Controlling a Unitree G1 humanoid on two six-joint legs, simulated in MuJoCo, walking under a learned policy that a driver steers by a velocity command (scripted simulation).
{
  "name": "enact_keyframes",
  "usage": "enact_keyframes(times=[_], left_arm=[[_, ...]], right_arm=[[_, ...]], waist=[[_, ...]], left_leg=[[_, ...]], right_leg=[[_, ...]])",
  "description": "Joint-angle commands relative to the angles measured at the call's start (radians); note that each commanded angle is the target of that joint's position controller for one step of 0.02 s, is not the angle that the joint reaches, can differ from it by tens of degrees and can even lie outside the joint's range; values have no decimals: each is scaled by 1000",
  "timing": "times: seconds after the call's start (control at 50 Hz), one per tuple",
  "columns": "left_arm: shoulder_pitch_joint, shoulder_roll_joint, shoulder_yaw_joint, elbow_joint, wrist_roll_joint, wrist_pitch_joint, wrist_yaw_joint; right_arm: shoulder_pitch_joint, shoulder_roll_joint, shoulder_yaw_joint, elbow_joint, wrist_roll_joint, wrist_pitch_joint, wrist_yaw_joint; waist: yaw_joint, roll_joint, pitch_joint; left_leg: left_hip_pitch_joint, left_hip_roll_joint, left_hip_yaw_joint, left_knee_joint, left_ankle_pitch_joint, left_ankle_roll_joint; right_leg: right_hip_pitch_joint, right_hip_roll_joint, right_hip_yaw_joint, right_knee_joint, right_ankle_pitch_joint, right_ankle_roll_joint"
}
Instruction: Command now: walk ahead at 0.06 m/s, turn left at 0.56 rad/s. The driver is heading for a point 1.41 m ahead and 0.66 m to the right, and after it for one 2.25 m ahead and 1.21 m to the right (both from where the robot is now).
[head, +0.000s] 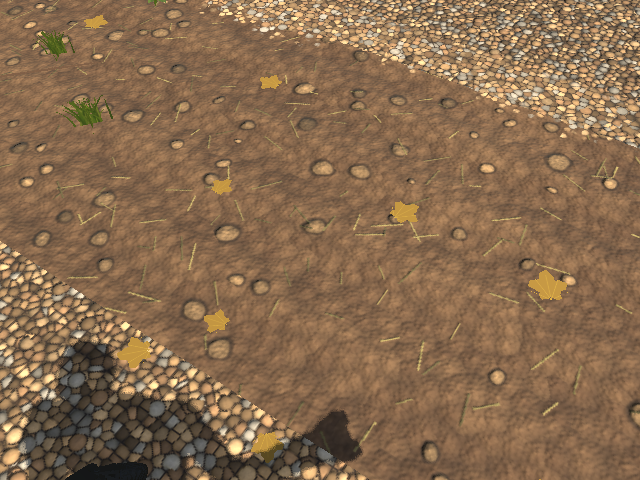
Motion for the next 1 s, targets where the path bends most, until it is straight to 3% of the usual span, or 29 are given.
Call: enact_keyframes(times=[0.02,0.08,0.12,0.14,0.16,0.18,0.2,0.22,0.26,0.3,0.34,0.4,0.46,0.5,0.52,0.54,0.56,0.58,0.6,0.62,0.64,0.66,0.7,0.74,0.84,0.92,0.96,0.98,1.0], left_arm=[[-46,181,48,-71,8,6,-3],[-11,153,39,-47,-22,6,-31],[1,136,31,-34,-36,9,-45],[55,149,36,-21,-41,9,-47],[75,151,35,-23,-37,3,-54],[59,118,28,-65,-46,-6,-61],[34,191,49,-82,-53,-11,-50],[48,238,71,-72,-60,-1,-40],[153,224,84,-26,-56,32,-16],[171,190,79,-32,-51,48,-9],[114,144,59,-72,-50,52,-20],[58,94,30,-122,-53,50,-56],[93,149,48,-133,-56,51,-71],[171,158,64,-110,-53,59,-64],[223,213,88,-96,-46,58,-48],[261,392,129,-119,-39,49,-32],[289,389,119,-136,2,22,-49],[271,355,108,-127,10,2,-57],[222,322,98,-118,-15,-5,-47],[159,284,86,-125,-45,5,-34],[101,264,76,-140,-57,20,-21],[71,263,74,-152,-54,31,-12],[65,271,76,-156,-45,40,-1],[73,283,80,-149,-50,42,7],[57,296,82,-153,-46,55,9],[45,295,82,-158,-47,56,3],[9,287,79,-168,-56,58,0],[1,267,72,-173,-60,60,-1],[92,196,52,-157,-50,61,-8]], right_arm=[[75,43,26,-42,-7,-1,10],[65,65,45,-14,-35,-15,23],[109,67,40,16,-45,-14,30],[114,32,28,15,-46,-12,32],[145,-40,13,3,-56,-12,25],[132,-147,-11,5,-83,-10,18],[93,-160,-24,0,-96,-17,14],[19,-116,-11,-23,-92,-34,4],[-82,-30,10,-37,-59,-57,-13],[-82,3,18,-27,-38,-62,-27],[-49,-2,11,-6,-32,-54,-37],[-4,-52,-12,13,-34,-38,-39],[7,-90,-31,27,-15,-42,-28],[-9,-72,-31,38,4,-46,-17],[46,-34,-27,58,-4,-50,-6],[13,26,-9,-7,-56,-56,2],[-119,5,-4,-46,-58,-72,3],[-166,-25,-9,-47,-36,-75,1],[-161,-21,-8,-39,-33,-77,-9],[-135,-29,-10,-18,-41,-75,-19],[-118,-43,-15,-8,-44,-70,-23],[-107,-37,-14,1,-43,-67,-17],[-91,-12,-5,23,-37,-70,-6],[-104,0,2,29,-37,-70,-3],[-129,-19,-1,27,-28,-73,8],[-115,-46,-11,21,-22,-94,13],[-54,-61,-21,37,-19,-103,17],[-11,-80,-32,51,-21,-103,16],[-12,-132,-41,41,-34,-93,9]], waist=[[-32,-114,-129],[-10,-155,-179],[-43,-168,-144],[-40,-162,-127],[-46,-105,-123],[-24,142,-120],[-42,235,-103],[-24,207,-60],[20,172,-45],[23,122,-56],[-2,100,-69],[-36,142,-109],[-23,164,-123],[26,122,-134],[37,-21,-134],[19,-407,-122],[99,-347,-267],[104,-209,-251],[64,-149,-204],[31,-91,-172],[0,-102,-160],[-15,-112,-157],[-19,-102,-165],[-12,-104,-163],[4,-163,-123],[10,-207,-122],[-25,-196,-131],[-39,-155,-146],[11,45,-199]], left_leg=[[122,26,56,-163,13,3],[272,48,33,-465,52,23],[440,25,75,-742,209,44],[532,19,82,-800,225,71],[626,135,-26,-814,216,116],[537,362,-229,-895,175,222],[340,470,-318,-976,165,329],[314,444,-276,-984,225,334],[362,378,-146,-958,368,270],[411,359,-53,-926,502,251],[496,352,1,-895,529,239],[529,381,57,-845,616,236],[512,420,79,-803,650,215],[451,397,151,-684,574,143],[340,319,229,-496,430,73],[-66,154,274,-122,-120,-40],[-195,53,40,63,-271,-46],[-223,68,-24,110,-208,-21],[-235,80,-44,66,-117,1],[-226,96,-55,1,-33,4],[-170,96,-61,-60,27,4],[-119,74,-54,-97,72,-1],[-72,37,-52,-215,127,-12],[-32,16,-68,-327,160,-22],[68,-14,-96,-504,181,-21],[151,-20,-112,-627,151,2],[287,-4,-100,-794,226,20],[420,56,-112,-892,338,39],[580,261,-273,-904,431,122]], right_leg=[[69,-165,159,-209,160,-204],[115,-175,181,-212,80,-232],[49,-138,182,-198,-108,-198],[-18,-113,186,-192,-189,-153],[-118,-75,179,-125,-308,-85],[-184,35,30,75,-364,-25],[-116,19,-12,285,-426,-1],[-136,14,-1,474,-410,12],[-219,10,16,680,-355,39],[-249,-9,11,738,-286,61],[-271,-40,-23,600,-231,70],[-158,-59,-71,378,-284,48],[-31,-29,-134,229,-267,1],[127,15,-166,52,-121,-51],[271,9,-76,-52,116,-99],[501,-260,376,-57,671,-261],[544,-371,564,-107,692,-438],[552,-336,490,-118,611,-412],[518,-278,421,-106,532,-348],[476,-236,369,-105,456,-295],[408,-207,338,-111,413,-267],[363,-179,326,-117,396,-254],[342,-150,321,-119,347,-239],[318,-132,346,-121,257,-232],[229,-91,456,-135,-2,-213],[253,-68,548,-98,65,-206],[223,-28,558,-54,80,-177],[154,16,525,3,-19,-142],[40,117,386,197,-383,-89]])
